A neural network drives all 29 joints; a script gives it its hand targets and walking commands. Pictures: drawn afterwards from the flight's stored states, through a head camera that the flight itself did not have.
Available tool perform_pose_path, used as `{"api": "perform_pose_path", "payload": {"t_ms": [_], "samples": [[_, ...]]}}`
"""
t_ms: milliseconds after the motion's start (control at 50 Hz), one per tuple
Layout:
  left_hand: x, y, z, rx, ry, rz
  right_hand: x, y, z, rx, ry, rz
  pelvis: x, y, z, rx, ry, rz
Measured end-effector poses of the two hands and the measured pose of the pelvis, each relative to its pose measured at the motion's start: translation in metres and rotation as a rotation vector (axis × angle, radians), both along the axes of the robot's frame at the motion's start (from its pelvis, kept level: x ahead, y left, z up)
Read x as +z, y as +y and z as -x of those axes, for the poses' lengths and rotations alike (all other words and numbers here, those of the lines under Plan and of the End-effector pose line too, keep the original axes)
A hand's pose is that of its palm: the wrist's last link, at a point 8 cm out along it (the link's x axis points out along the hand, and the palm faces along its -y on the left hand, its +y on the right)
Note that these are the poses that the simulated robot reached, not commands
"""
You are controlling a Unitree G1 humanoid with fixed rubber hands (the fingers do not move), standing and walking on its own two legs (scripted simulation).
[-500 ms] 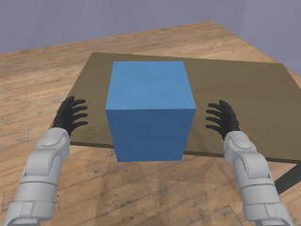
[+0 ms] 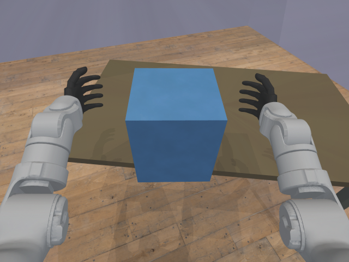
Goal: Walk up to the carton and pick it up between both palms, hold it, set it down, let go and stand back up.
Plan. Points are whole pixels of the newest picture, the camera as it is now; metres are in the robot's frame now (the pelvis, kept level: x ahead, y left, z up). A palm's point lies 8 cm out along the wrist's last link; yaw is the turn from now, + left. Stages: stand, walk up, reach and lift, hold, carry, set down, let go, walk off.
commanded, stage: reach and lift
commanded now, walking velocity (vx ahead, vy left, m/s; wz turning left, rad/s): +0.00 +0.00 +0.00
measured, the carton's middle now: (174, 127) +0.48 -0.01 +0.04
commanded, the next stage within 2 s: none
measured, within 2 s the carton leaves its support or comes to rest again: neither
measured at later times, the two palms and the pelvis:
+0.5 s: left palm (75, 65) +0.50 +0.21 +0.22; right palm (259, 68) +0.49 -0.20 +0.22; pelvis +0.04 -0.01 +0.00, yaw +1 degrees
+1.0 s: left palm (76, 82) +0.48 +0.21 +0.19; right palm (258, 86) +0.47 -0.20 +0.19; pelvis +0.00 -0.01 +0.00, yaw +0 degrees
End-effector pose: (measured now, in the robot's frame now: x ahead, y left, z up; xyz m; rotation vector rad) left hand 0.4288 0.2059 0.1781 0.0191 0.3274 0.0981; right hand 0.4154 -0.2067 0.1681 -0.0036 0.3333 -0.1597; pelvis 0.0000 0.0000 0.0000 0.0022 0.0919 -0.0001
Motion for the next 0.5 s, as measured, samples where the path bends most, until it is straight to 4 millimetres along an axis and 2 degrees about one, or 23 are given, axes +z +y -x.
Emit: {"api": "perform_pose_path", "payload": {"t_ms": [120, 220, 340, 400, 500], "samples": [[0.012, -0.002, -0.016, -0.004, -0.004, 0.01, 0.013, 0.006, -0.015, 0.006, -0.016, 0.006, -0.001, 0.0, 0.0, -0.002, 0.025, -0.001], [0.034, -0.003, -0.038, 0.01, -0.021, 0.013, 0.035, 0.005, -0.038, -0.015, -0.02, 0.014, -0.002, 0.0, -0.002, 0.002, 0.064, -0.002], [0.049, -0.004, -0.061, 0.01, -0.002, 0.013, 0.057, 0.008, -0.065, 0.009, -0.02, 0.01, 0.0, -0.002, -0.017, 0.001, 0.083, -0.001], [0.051, -0.002, -0.067, 0.005, -0.007, -0.004, 0.06, 0.01, -0.073, 0.032, -0.026, 0.009, 0.002, -0.003, -0.027, 0.001, 0.076, -0.001], [0.044, 0.004, -0.071, 0.004, 0.013, 0.003, 0.051, 0.006, -0.078, 0.031, 0.011, 0.026, 0.004, -0.005, -0.035, 0.009, 0.065, -0.004]]}}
